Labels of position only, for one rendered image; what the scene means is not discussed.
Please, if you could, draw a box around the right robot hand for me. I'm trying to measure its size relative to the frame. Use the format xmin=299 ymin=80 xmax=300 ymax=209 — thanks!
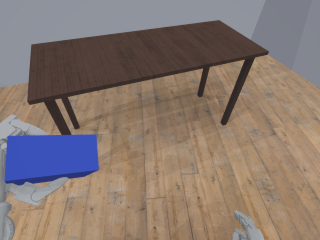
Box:
xmin=232 ymin=210 xmax=265 ymax=240

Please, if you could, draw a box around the left robot hand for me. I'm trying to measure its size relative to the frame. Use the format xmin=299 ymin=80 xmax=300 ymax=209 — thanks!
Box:
xmin=0 ymin=114 xmax=69 ymax=206

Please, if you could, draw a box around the table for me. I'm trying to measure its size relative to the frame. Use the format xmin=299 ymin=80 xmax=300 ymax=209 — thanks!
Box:
xmin=27 ymin=20 xmax=269 ymax=135

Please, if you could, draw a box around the sponge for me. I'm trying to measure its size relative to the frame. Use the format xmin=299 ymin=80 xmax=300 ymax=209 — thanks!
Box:
xmin=4 ymin=134 xmax=99 ymax=186

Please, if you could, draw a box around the robot left forearm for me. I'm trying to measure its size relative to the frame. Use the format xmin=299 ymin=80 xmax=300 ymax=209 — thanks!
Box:
xmin=0 ymin=202 xmax=15 ymax=240

